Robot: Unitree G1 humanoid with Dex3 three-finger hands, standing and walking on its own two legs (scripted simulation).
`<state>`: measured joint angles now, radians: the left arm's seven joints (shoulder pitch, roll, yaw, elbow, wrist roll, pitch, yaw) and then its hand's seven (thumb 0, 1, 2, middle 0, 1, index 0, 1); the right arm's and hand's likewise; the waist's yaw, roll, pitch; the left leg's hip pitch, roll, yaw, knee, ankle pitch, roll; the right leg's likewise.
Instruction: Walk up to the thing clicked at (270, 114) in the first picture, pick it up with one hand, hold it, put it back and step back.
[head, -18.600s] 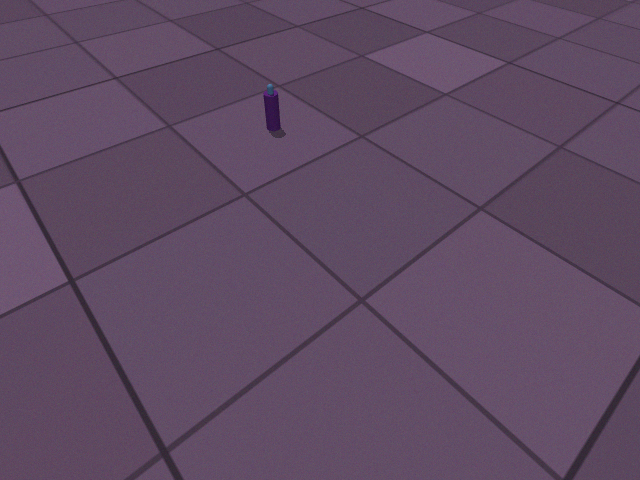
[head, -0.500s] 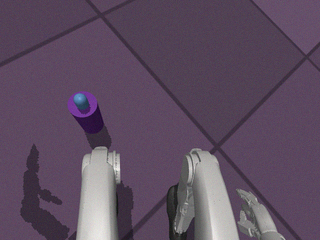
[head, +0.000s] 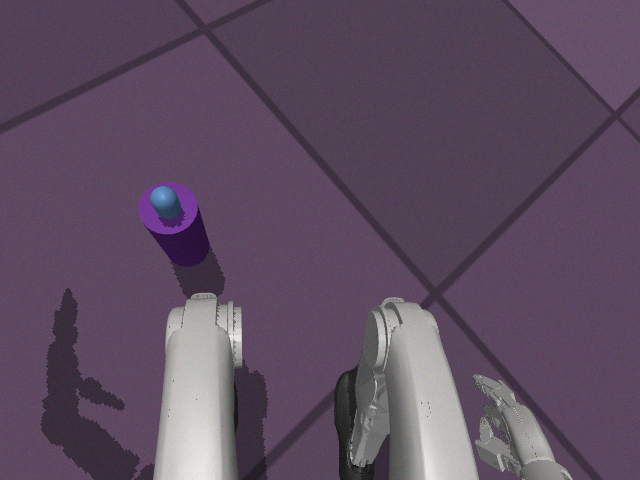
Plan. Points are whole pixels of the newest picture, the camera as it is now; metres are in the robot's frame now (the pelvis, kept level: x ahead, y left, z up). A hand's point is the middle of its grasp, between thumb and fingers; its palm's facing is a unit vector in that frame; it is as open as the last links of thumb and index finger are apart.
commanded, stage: go down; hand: left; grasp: from the side
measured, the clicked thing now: (177, 225) +0.46 +0.23 -0.25
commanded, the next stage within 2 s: none
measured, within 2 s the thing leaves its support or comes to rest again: neither
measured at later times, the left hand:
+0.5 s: hand out of the picture +0.37 +0.42 +0.03, palm faces +0.17 -0.98 -0.03, open 17.7 cm
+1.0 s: hand out of the picture +0.37 +0.42 +0.03, palm faces +0.18 -0.98 -0.03, open 17.7 cm
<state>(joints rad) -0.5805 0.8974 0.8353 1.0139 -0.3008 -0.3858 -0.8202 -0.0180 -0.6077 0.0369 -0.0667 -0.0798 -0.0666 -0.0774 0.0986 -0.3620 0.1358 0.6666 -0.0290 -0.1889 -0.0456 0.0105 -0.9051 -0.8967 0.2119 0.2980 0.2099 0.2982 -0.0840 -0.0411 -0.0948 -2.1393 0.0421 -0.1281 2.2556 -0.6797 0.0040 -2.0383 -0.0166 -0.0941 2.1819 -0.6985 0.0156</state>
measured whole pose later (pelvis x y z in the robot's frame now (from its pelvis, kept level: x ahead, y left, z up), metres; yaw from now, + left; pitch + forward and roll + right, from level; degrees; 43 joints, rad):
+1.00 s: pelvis +0.00 +0.00 +0.00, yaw +0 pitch +32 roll -8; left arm -0.56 0.87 0.83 0.99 -0.31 -0.38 -0.81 -0.02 -0.61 0.04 -0.06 -0.09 -0.06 -0.08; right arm 0.09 -0.36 0.12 0.67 -0.03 -0.19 -0.05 0.01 -0.90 -0.90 0.21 0.30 0.21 0.30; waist -0.08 -0.03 -0.11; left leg -2.13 0.04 -0.13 2.25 -0.69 0.00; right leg -2.04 -0.02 -0.09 2.18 -0.71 0.01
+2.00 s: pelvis +0.00 +0.00 +0.00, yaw +0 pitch +32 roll -7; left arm -0.56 0.86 0.82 0.98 -0.30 -0.38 -0.81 -0.02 -0.61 0.03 -0.06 -0.10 -0.07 -0.08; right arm 0.10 -0.36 0.12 0.67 -0.02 -0.19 -0.05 0.01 -0.90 -0.89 0.21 0.30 0.21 0.30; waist -0.07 -0.03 -0.11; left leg -2.13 0.04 -0.12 2.24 -0.68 0.00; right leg -2.04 -0.02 -0.09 2.18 -0.71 0.01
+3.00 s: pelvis +0.00 +0.00 +0.00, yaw +1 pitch +32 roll -7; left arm -0.55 0.82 0.78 0.94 -0.28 -0.40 -0.80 -0.02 -0.60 0.06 -0.06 -0.14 -0.08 -0.11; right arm 0.10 -0.36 0.11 0.68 -0.03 -0.18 -0.05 0.01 -0.89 -0.89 0.21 0.30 0.21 0.30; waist -0.07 -0.03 -0.11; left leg -2.13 0.04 -0.12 2.24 -0.68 0.00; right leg -2.03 -0.02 -0.08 2.18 -0.70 0.02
